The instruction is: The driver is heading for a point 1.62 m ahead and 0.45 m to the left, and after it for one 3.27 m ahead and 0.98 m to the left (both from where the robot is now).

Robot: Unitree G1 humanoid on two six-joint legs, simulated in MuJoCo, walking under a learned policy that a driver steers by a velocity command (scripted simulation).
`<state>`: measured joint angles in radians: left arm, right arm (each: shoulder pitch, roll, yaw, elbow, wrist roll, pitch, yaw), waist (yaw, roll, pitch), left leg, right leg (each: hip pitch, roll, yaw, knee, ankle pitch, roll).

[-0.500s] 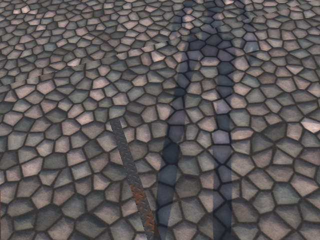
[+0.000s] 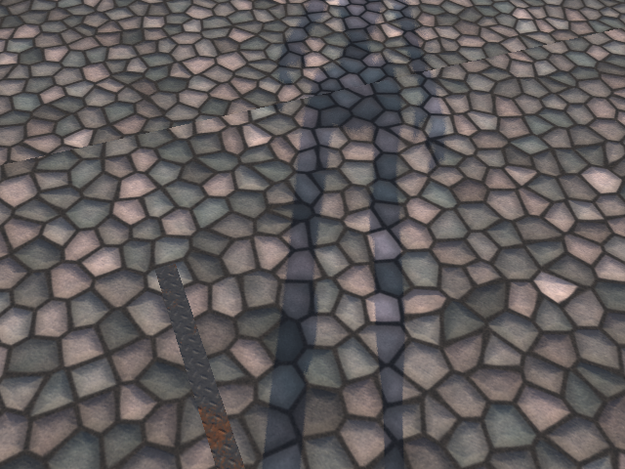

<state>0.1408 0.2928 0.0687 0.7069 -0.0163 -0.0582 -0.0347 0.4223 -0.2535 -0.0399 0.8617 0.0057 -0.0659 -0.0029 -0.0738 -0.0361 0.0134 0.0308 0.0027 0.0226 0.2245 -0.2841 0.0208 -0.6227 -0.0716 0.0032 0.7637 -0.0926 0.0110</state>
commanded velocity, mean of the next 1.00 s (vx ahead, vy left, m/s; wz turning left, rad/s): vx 0.48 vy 0.00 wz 0.29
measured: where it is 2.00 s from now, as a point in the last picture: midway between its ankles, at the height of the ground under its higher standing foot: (177, 251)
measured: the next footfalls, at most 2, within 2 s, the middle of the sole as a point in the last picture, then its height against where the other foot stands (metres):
right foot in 0.16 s outside the picture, level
left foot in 0.74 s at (246, 436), level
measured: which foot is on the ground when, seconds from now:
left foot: down 0.00-0.18, up 0.20-0.72, down 0.74-1.00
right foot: up 0.00-0.14, down 0.16-0.72, up 0.74-1.00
